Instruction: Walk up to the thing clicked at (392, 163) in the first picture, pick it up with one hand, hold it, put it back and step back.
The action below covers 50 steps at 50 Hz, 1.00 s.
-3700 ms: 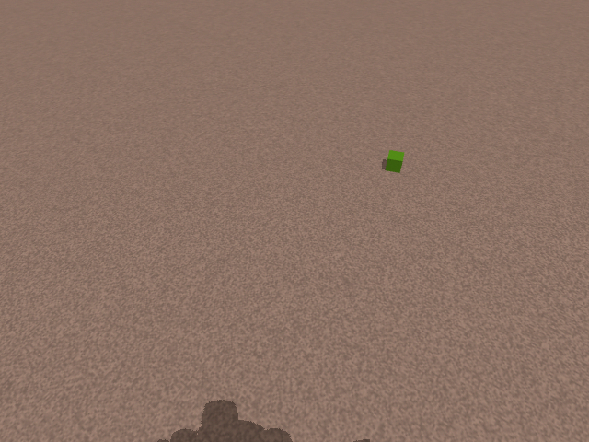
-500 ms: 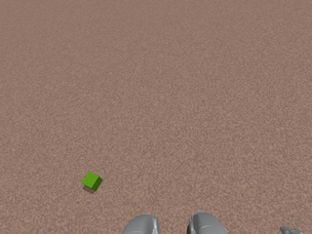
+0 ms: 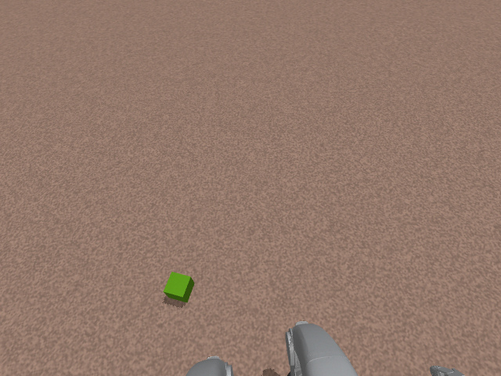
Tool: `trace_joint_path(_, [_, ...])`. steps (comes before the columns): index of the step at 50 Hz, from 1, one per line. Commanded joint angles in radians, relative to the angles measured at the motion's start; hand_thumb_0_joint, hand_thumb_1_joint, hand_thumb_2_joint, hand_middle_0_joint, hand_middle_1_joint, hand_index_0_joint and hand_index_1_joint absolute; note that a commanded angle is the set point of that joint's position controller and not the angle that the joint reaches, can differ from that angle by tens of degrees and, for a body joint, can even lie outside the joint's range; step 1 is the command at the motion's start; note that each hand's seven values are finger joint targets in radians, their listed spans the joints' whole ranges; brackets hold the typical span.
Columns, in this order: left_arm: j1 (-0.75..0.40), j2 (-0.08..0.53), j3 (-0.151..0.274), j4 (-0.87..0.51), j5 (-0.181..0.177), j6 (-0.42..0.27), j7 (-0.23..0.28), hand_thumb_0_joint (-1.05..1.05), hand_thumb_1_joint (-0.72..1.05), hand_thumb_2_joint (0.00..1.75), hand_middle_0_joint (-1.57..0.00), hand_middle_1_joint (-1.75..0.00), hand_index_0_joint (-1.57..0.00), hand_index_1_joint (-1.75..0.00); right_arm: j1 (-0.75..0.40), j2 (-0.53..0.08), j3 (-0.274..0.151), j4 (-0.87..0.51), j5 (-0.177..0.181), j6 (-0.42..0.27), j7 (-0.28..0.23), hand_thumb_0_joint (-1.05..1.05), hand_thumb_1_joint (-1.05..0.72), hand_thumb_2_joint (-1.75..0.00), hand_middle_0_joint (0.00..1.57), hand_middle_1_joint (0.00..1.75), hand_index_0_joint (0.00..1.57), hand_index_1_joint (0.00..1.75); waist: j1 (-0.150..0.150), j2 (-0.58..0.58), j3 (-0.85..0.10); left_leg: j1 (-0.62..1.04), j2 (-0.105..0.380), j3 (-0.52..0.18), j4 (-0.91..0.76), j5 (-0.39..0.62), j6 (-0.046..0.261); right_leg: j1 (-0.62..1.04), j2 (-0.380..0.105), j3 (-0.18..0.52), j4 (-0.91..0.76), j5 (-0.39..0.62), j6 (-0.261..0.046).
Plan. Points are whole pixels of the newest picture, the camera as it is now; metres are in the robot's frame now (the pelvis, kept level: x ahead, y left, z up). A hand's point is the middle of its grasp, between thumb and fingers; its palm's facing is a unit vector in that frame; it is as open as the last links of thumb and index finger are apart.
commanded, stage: walk up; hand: left
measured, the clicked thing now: (179, 287) +0.49 +0.28 -0.69
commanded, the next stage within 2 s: none
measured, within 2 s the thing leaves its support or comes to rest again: neither
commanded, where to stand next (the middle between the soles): +0.04 +0.22 m, yaw -21 degrees
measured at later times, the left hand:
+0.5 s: hand out of the picture +0.04 +0.56 -0.12, palm faces -0.13 -0.74 -0.66, open 7.4 cm
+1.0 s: hand out of the picture +0.09 +0.47 -0.12, palm faces -0.45 -0.84 -0.31, open 7.4 cm
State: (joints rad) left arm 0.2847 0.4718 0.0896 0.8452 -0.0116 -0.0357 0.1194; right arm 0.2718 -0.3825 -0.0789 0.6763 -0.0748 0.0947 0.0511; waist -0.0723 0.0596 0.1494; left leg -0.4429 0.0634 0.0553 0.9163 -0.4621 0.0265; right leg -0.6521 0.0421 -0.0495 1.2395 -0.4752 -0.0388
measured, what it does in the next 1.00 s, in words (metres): steps to the left, turning right: right foot, then left foot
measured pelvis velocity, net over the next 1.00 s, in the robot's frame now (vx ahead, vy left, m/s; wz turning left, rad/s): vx -0.09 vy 0.26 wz -0.41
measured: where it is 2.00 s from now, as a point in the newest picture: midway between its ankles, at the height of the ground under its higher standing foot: outside the picture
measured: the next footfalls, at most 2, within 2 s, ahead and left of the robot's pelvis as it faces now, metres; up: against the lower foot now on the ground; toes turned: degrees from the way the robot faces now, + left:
right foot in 0.10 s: +0.06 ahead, -0.05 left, +0.00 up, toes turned -8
left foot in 0.46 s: -0.04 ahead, +0.40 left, +0.00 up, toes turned -10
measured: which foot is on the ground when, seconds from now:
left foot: down 0.00-0.10, up 0.12-0.44, down 0.46-1.00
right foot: up 0.00-0.08, down 0.10-0.48, up 0.50-1.00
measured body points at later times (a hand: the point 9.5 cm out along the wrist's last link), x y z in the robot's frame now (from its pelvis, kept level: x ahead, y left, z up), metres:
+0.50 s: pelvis -0.10 +0.25 -0.03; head -0.08 +0.20 +0.41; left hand +0.05 +0.60 -0.08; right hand -0.06 -0.11 -0.15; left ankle -0.08 +0.41 -0.70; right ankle +0.01 -0.02 -0.68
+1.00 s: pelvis -0.09 +0.26 +0.04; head -0.06 +0.28 +0.48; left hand +0.11 +0.52 -0.10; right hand -0.26 -0.05 -0.05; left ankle -0.08 +0.41 -0.70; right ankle -0.09 +0.09 -0.66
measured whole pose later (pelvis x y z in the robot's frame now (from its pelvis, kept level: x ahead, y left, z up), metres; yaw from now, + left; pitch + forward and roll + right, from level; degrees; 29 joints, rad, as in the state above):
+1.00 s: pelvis -0.09 +0.26 +0.04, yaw -23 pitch -3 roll +0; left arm 0.21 0.42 0.07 0.94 0.01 0.02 -0.06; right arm 0.42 -0.44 -0.08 0.91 -0.02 -0.07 -0.01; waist -0.07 -0.07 0.11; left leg -0.11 0.13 0.19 0.54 -0.36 -0.04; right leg -0.47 -0.04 0.06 0.85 -0.31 -0.01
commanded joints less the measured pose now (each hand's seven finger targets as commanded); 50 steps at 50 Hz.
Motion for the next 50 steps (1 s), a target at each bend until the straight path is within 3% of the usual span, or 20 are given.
trace_joint_path(1, [0.168, 0.156, 0.044, -0.063, -0.019, -0.042, 0.013, 0.0, 0.9, 0.9, -0.2, -0.3, -0.2, -0.3, -0.065, -0.247, -0.087, -0.154, -0.015, -0.033, -0.023, 0.0, -0.9, -0.9, 0.2, 0.3, 0.2, 0.3, 0.037, 0.212, -0.175, 0.236, 0.181, -0.197, -0.2, 0.748, 0.175, 0.092, -0.063, 0.001, -0.364, 0.045, -0.001])
trace_joint_path(3, [0.312, 0.169, 0.057, -0.027, -0.006, -0.052, 0.027, 0.0, 0.9, 0.9, -0.2, -0.3, -0.2, -0.3, -0.118, -0.221, -0.074, -0.178, 0.0, -0.02, -0.014, 0.0, -0.9, -0.9, 0.2, 0.3, 0.2, 0.3, 0.138, 0.077, -0.224, 0.118, 0.082, -0.074, 0.0, 0.707, 0.091, 0.398, -0.06, 0.007, -0.746, 0.344, -0.01])
trace_joint_path(4, [0.35, 0.225, 0.08, -0.022, 0.008, -0.052, 0.035, 0.0, 0.9, 0.9, -0.2, -0.3, -0.2, -0.3, -0.079, -0.187, -0.063, -0.176, 0.014, -0.017, -0.011, 0.0, -0.9, -0.9, 0.2, 0.3, 0.2, 0.3, 0.158, -0.023, -0.25, -0.035, 0.04, -0.074, 0.122, 0.535, 0.03, 0.598, -0.105, 0.138, -0.767, 0.445, -0.014])
trace_joint_path(5, [0.342, 0.273, 0.096, -0.05, 0.027, -0.049, 0.043, 0.0, 0.9, 0.9, -0.2, -0.3, -0.2, -0.3, -0.013, -0.148, -0.052, -0.168, 0.021, -0.016, -0.013, 0.0, -0.9, -0.9, 0.2, 0.3, 0.2, 0.3, 0.135, -0.182, -0.265, -0.343, -0.023, -0.101, 0.249, -0.083, -0.027, 0.812, -0.29, 0.451, -0.692, 0.636, -0.096])
trace_joint_path(7, [0.183, 0.294, 0.097, -0.143, 0.036, -0.04, 0.05, 0.0, 0.9, 0.9, -0.2, -0.3, -0.2, -0.3, 0.052, -0.223, -0.082, -0.166, 0.008, 0.012, -0.033, 0.0, -0.9, -0.9, 0.2, 0.3, 0.2, 0.3, 0.072, -0.083, -0.32, -0.35, 0.025, -0.212, 0.475, -0.178, -0.041, 0.652, -0.535, 0.686, -0.697, 0.608, -0.299])
trace_joint_path(8, [0.094, 0.3, 0.095, -0.158, 0.028, -0.044, 0.054, 0.0, 0.9, 0.9, -0.2, -0.3, -0.2, -0.3, 0.023, -0.25, -0.094, -0.161, 0.003, 0.018, -0.039, 0.0, -0.9, -0.9, 0.2, 0.3, 0.2, 0.3, 0.053, -0.062, -0.271, -0.333, 0.062, -0.261, 0.553, -0.13, -0.029, 0.512, -0.541, 0.697, -0.749, 0.436, -0.317])
trace_joint_path(11, [0.062, 0.258, 0.075, -0.164, 0.03, -0.048, 0.04, 0.0, 0.9, 0.9, -0.2, -0.3, -0.2, -0.3, -0.031, -0.274, -0.112, -0.14, 0.01, 0.021, -0.012, 0.0, -0.9, -0.9, 0.2, 0.3, 0.2, 0.3, 0.045, -0.035, -0.112, -0.199, 0.032, -0.204, 0.565, 0.026, -0.033, 0.18, -0.358, 0.465, -0.751, 0.125, -0.212])
trace_joint_path(15, [0.051, 0.293, 0.095, -0.143, 0.052, -0.041, 0.025, 0.0, 0.9, 0.9, -0.2, -0.3, -0.2, -0.3, 0.004, -0.246, -0.105, -0.113, 0.007, 0.031, 0.014, 0.0, -0.9, -0.9, 0.2, 0.3, 0.2, 0.3, 0.046, -0.171, -0.097, -0.153, 0.034, -0.132, 0.471, 0.078, -0.03, 0.094, -0.237, 0.37, -0.726, -0.103, -0.151])
trace_joint_path(20, [0.023, 0.311, 0.098, -0.13, 0.078, -0.017, 0.003, 0.0, 0.9, 0.9, -0.2, -0.3, -0.2, -0.3, 0.033, -0.241, -0.1, -0.052, 0.052, 0.018, 0.015, 0.0, -0.9, -0.9, 0.2, 0.3, 0.2, 0.3, 0.078, -0.38, -0.186, 0.031, -0.029, 0.011, 0.06, -0.205, -0.034, 0.121, -0.164, 0.341, -0.715, -0.238, -0.111])
trace_joint_path(22, [-0.029, 0.274, 0.084, -0.12, 0.071, 0.008, -0.011, 0.0, 0.9, 0.9, -0.2, -0.3, -0.2, -0.3, 0.211, -0.246, -0.109, 0.037, 0.061, -0.004, 0.001, 0.0, -0.9, -0.9, 0.2, 0.3, 0.2, 0.3, -0.013, -0.272, -0.23, 0.235, -0.085, 0.095, -0.223, -0.156, -0.032, 0.051, -0.111, 0.258, -0.575, -0.244, -0.053])
trace_joint_path(23, [-0.032, 0.204, 0.068, -0.117, 0.065, 0.019, -0.011, 0.0, 0.9, 0.9, -0.2, -0.3, -0.2, -0.3, 0.293, -0.274, -0.117, 0.074, 0.04, -0.016, -0.012, 0.0, -0.9, -0.9, 0.2, 0.3, 0.2, 0.3, -0.062, -0.06, -0.177, 0.265, -0.046, -0.045, -0.35, -0.233, -0.02, -0.105, -0.015, 0.236, -0.311, -0.29, -0.024])
trace_joint_path(24, [-0.056, 0.094, 0.035, -0.135, 0.047, 0.016, -0.007, 0.0, 0.9, 0.9, -0.2, -0.3, -0.2, -0.3, 0.233, -0.365, -0.129, 0.048, 0.017, -0.028, -0.025, 0.0, -0.9, -0.9, 0.2, 0.3, 0.2, 0.3, -0.051, 0.244, -0.08, 0.131, 0.229, -0.534, -0.535, -0.521, 0.042, -0.321, 0.114, 0.151, 0.055, -0.16, 0.008])
trace_joint_path(25, [-0.151, 0.166, 0.053, -0.157, 0.062, 0.003, 0.008, 0.0, 0.9, 0.9, -0.2, -0.3, -0.2, -0.3, 0.047, -0.46, -0.127, 0.012, 0.045, -0.041, -0.031, 0.0, -0.9, -0.9, 0.2, 0.3, 0.2, 0.3, -0.018, 0.154, 0.063, -0.079, 0.418, -0.861, -0.753, -0.607, 0.171, -0.335, 0.044, 0.277, 0.065, -0.042, 0.026])
trace_joint_path(26, [-0.203, 0.225, 0.061, -0.137, 0.065, -0.012, -0.002, 0.0, 0.9, 0.9, -0.2, -0.3, -0.2, -0.3, -0.112, -0.49, -0.117, -0.004, 0.054, -0.055, -0.036, 0.0, -0.9, -0.9, 0.2, 0.3, 0.2, 0.3, 0.03, 0.087, 0.137, -0.258, 0.498, -0.979, -0.822, -0.755, 0.257, -0.201, -0.029, 0.266, 0.114, 0.002, 0.025])
trace_joint_path(27, [-0.178, 0.251, 0.065, -0.084, 0.044, -0.018, -0.021, 0.0, 0.9, 0.9, -0.2, -0.3, -0.2, -0.3, -0.193, -0.407, -0.101, -0.014, 0.038, -0.078, -0.043, 0.0, -0.9, -0.9, 0.2, 0.3, 0.2, 0.3, 0.061, -0.055, 0.181, -0.25, 0.412, -0.773, -0.719, -0.598, 0.211, -0.178, -0.062, 0.261, 0.102, 0.096, 0.039])
trace_joint_path(29, [0.015, 0.22, 0.073, 0.03, 0.015, 0.003, -0.061, 0.0, 0.9, 0.9, -0.2, -0.3, -0.2, -0.3, -0.181, -0.339, -0.075, 0.03, 0.033, -0.109, -0.065, 0.0, -0.9, -0.9, 0.2, 0.3, 0.2, 0.3, 0.117, -0.064, 0.097, -0.094, 0.202, -0.442, -0.584, -0.369, 0.055, -0.12, 0.0, 0.237, 0.075, 0.164, 0.032])
trace_joint_path(31, [0.066, 0.176, 0.067, 0.058, 0.018, 0.02, -0.088, 0.0, 0.9, 0.9, -0.2, -0.3, -0.2, -0.3, -0.072, -0.346, -0.077, 0.108, 0.044, -0.136, -0.069, 0.0, -0.9, -0.9, 0.2, 0.3, 0.2, 0.3, 0.093, 0.02, 0.042, 0.052, 0.2, -0.43, -0.596, -0.339, 0.023, -0.086, 0.017, 0.213, 0.038, 0.174, 0.033])
trace_joint_path(39, [-0.089, 0.176, 0.06, -0.022, 0.045, 0.034, -0.155, 0.0, 0.9, 0.9, -0.2, -0.3, -0.2, -0.3, 0.163, -0.304, -0.069, 0.193, 0.054, -0.19, -0.086, 0.0, -0.9, -0.9, 0.2, 0.3, 0.2, 0.3, 0.002, 0.069, -0.065, 0.535, 0.28, -0.383, -0.623, -0.092, 0.061, -0.208, -0.033, 0.267, -0.139, 0.17, 0.045])
trace_joint_path(46, [-0.115, 0.122, 0.027, -0.002, 0.021, 0.016, -0.167, 0.0, 0.9, 0.9, -0.2, -0.3, -0.2, -0.3, 0.156, -0.297, -0.062, 0.171, 0.049, -0.193, -0.066, 0.0, -0.9, -0.9, 0.2, 0.3, 0.2, 0.3, 0.002, 0.163, -0.013, 0.439, 0.252, -0.124, -0.614, 0.306, 0.139, -0.026, -0.071, 0.133, -0.34, 0.158, 0.04])
trace_joint_path(50, [-0.109, 0.097, 0.014, 0.009, 0.014, 0.007, -0.169, 0.0, 0.9, 0.9, -0.2, -0.3, -0.2, -0.3, 0.075, -0.299, -0.047, 0.137, 0.05, -0.169, -0.056, 0.0, -0.9, -0.9, 0.2, 0.3, 0.2, 0.3, 0.035, 0.212, -0.025, 0.266, 0.213, 0.031, -0.522, 0.454, 0.129, 0.243, -0.079, 0.005, -0.544, 0.187, 0.02])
